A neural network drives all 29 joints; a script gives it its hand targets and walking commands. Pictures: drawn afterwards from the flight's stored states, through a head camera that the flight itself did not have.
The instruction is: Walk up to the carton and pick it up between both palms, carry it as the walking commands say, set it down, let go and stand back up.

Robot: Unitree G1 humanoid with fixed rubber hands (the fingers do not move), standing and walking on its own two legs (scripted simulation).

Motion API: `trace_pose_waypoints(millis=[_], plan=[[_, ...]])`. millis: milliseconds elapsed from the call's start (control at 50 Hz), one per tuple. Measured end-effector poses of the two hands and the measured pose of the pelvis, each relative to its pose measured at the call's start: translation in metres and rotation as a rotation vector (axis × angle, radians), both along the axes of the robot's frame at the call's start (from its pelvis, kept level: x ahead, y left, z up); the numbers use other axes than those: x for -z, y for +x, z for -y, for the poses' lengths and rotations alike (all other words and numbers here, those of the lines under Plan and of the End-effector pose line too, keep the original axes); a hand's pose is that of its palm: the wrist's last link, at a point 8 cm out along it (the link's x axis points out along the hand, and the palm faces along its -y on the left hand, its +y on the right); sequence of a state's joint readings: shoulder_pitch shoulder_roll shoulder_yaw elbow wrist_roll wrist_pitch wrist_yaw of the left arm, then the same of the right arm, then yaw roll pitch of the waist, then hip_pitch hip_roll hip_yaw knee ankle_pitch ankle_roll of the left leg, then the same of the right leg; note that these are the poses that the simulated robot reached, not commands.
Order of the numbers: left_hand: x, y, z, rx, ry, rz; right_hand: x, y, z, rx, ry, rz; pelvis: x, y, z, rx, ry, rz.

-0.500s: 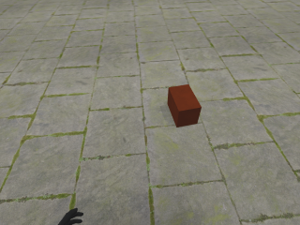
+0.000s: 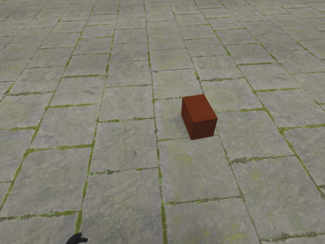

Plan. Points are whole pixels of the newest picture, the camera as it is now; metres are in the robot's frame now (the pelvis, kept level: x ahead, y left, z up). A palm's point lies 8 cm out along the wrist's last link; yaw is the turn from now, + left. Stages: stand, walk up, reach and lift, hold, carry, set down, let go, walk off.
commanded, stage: stand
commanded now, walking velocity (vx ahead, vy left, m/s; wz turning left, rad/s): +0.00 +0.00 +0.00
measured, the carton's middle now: (197, 116) +1.18 -0.22 -0.65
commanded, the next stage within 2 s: walk up in 1.20 s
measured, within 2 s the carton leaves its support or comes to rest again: neither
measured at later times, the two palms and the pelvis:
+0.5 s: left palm out of the picture +0.09 +0.28 -0.10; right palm out of the picture +0.06 -0.25 -0.12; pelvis -0.01 +0.00 +0.00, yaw +0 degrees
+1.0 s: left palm out of the picture +0.07 +0.28 -0.10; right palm out of the picture +0.06 -0.26 -0.12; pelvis -0.02 +0.00 +0.00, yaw +0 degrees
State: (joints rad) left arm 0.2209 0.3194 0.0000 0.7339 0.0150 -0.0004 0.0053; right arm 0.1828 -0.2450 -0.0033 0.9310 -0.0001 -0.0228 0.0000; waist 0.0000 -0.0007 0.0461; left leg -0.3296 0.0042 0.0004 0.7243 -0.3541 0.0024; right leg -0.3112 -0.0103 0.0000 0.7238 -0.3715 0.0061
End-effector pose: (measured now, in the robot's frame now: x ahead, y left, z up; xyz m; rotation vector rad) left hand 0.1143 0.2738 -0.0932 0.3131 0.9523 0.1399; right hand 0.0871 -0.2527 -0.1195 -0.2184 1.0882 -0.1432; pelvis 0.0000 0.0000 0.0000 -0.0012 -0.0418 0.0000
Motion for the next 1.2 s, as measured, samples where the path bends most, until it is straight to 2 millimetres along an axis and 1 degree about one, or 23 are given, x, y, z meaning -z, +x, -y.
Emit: trace_pose_waypoints(millis=[240, 420, 800, 1200], plan=[[0.003, -0.015, -0.002, -0.009, 0.0, -0.013, 0.002, -0.014, 0.0, 0.006, -0.001, -0.011, 0.0, -0.01, 0.0, 0.0, -0.001, 0.015], [0.007, -0.026, -0.003, -0.019, 0.001, -0.04, 0.004, -0.022, 0.002, 0.012, -0.002, -0.031, 0.0, -0.014, 0.0, 0.0, 0.0, 0.019], [0.007, -0.037, -0.003, -0.03, 0.005, -0.08, 0.004, -0.026, 0.004, 0.015, 0.001, -0.054, -0.003, -0.016, 0.002, 0.0, 0.003, 0.013], [0.005, -0.044, -0.002, -0.034, 0.007, -0.1, 0.003, -0.031, 0.006, 0.018, 0.003, -0.079, -0.007, -0.019, 0.004, -0.001, 0.005, 0.002]])
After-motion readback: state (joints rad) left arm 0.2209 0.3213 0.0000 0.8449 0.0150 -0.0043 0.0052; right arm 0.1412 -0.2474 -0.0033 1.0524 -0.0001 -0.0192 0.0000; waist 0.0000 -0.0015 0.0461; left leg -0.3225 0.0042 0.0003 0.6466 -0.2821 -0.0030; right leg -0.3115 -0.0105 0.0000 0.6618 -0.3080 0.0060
